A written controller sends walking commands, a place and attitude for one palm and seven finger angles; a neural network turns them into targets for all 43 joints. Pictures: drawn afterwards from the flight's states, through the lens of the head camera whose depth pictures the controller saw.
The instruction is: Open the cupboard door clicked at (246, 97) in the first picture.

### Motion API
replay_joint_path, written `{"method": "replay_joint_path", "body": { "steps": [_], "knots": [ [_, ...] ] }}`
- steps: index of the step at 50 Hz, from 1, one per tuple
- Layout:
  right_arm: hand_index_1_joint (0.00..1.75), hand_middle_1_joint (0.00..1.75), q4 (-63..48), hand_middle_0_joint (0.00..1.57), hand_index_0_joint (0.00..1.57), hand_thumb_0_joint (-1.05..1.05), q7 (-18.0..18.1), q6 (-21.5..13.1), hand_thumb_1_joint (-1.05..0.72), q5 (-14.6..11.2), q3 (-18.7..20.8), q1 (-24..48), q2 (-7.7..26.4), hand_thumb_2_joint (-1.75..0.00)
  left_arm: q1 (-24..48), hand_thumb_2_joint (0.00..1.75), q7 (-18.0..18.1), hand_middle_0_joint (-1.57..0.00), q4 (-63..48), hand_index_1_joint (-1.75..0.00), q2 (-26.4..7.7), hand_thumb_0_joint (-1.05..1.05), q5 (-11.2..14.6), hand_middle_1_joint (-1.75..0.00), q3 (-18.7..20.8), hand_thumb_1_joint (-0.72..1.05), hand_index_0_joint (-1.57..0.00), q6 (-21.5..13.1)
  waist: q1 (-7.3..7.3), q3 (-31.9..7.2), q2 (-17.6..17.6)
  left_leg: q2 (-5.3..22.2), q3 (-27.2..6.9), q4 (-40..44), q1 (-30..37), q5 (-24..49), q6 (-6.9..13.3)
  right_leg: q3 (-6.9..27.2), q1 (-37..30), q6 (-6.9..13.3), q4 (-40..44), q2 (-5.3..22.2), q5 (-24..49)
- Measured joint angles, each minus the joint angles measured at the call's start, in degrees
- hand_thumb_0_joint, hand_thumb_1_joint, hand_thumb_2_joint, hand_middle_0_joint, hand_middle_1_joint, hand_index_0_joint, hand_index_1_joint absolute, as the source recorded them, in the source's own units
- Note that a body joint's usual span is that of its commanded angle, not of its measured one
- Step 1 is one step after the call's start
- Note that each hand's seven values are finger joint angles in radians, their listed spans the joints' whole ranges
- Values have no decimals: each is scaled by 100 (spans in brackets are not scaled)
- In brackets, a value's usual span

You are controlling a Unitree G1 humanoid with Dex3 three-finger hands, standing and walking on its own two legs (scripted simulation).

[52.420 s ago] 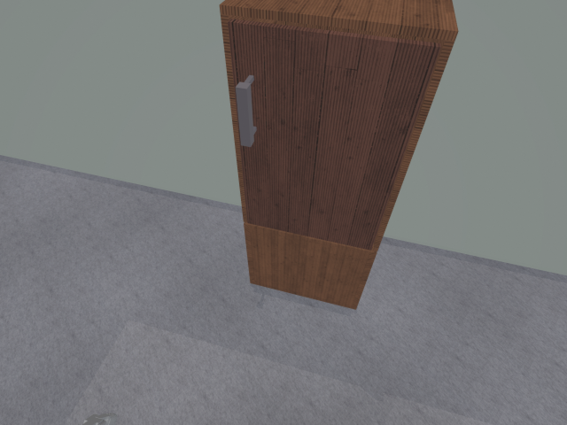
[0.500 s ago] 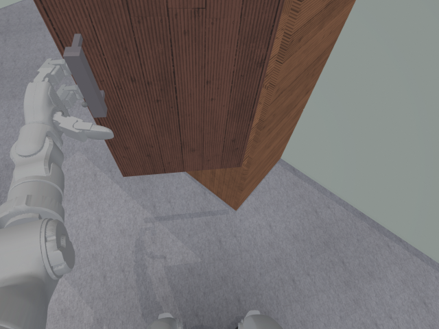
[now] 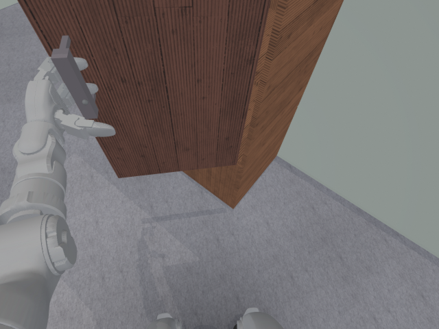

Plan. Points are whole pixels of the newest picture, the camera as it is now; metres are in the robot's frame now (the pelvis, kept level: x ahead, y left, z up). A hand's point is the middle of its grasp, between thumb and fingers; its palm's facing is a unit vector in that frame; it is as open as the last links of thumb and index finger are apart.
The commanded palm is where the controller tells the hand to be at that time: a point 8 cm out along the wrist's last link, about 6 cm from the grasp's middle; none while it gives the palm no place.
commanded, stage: slide the fingers in behind the handle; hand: left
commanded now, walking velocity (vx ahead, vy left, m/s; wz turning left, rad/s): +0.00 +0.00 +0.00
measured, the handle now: (79, 79) +0.56 +0.22 +0.11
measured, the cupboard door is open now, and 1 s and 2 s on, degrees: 47 48 89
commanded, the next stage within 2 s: close the thumb around the handle in 0.02 s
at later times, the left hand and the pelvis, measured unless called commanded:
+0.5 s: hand (85, 101) +0.50 +0.20 +0.11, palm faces +0.06 -1.00 +0.01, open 9.9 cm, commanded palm +0.47 +0.25 +0.11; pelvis +0.01 +0.00 +0.00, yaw +0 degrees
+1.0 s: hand (87, 102) +0.49 +0.20 +0.11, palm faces +0.06 -1.00 +0.00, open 6.1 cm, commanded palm +0.46 +0.24 +0.11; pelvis +0.00 +0.00 +0.00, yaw +0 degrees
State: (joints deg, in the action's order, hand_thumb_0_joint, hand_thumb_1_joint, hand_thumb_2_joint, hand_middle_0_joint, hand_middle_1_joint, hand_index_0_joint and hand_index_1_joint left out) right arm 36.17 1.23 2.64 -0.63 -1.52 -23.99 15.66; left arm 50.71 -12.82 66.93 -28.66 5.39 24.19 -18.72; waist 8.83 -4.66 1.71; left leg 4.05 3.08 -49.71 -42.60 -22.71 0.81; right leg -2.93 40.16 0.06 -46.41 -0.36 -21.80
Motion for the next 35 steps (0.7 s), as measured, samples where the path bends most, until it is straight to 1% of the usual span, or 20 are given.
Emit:
{"method": "replay_joint_path", "body": {
  "steps": [4, 7, 11, 14, 21, 27, 35],
  "knots": [
    [30, 30, 8, 20, 20, 1, 21, -20, -90, -3, 6, 8, 18, -90, 30, 30, -53, -30, 42, -120, -98, -1, 11, -119, -3, -50, -30, 14, -5, 3, -6, -1, -17, 5, -35, 15, -5, -16, 26, 4, 10, 0, 11],
    [30, 30, 22, 20, 20, 1, 31, -34, -90, -5, 20, 6, 39, -90, 35, 30, -103, -30, 40, -120, -130, -1, 65, -119, -66, -50, -30, 0, -26, 2, -4, -6, -36, -3, -57, 15, -5, -33, 34, 5, 14, 3, 11],
    [30, 30, 59, 20, 20, 1, 40, -46, -90, -4, 32, 22, 58, -90, 77, 31, -163, -30, 44, -120, -107, -1, 125, -120, -136, -47, -30, 18, -50, -1, -13, -17, -61, -22, -87, 7, -1, -56, 44, 0, 13, 11, 4],
    [30, 30, 78, 20, 20, 1, 31, -63, -90, 7, 53, 29, 67, -90, 86, 34, -155, -30, -6, -121, -27, -1, 129, -121, -214, -40, -31, 18, -66, -19, -6, -29, -76, -40, -107, -4, 4, -70, 50, -7, 8, 22, -7],
    [30, 30, 49, 20, 20, 1, -19, -48, -90, 30, 61, 59, 32, -90, -16, 46, -14, -33, -140, -124, 146, -1, 94, -124, -162, -11, -33, 10, -67, -79, 5, -32, -30, -39, -57, -42, 20, -22, 23, -27, 2, 26, -30],
    [30, 30, -23, 20, 20, 1, -48, -13, -90, 23, 33, 59, -27, -90, -143, 60, 70, -34, -218, -127, 174, 0, 41, -126, -133, 20, -35, 34, -61, -95, 19, -28, 7, -13, 22, -57, 26, 17, -35, -34, 15, 22, -38],
    [30, 30, 23, 20, 20, 1, -47, 2, -90, 15, 16, 71, -51, -90, -156, 78, 97, -36, -195, -131, 219, 1, 73, -130, -165, 63, -36, 3, -93, -67, 34, -37, 8, -1, 73, -61, 27, 20, -82, -37, 16, 29, -49]
  ]
}}
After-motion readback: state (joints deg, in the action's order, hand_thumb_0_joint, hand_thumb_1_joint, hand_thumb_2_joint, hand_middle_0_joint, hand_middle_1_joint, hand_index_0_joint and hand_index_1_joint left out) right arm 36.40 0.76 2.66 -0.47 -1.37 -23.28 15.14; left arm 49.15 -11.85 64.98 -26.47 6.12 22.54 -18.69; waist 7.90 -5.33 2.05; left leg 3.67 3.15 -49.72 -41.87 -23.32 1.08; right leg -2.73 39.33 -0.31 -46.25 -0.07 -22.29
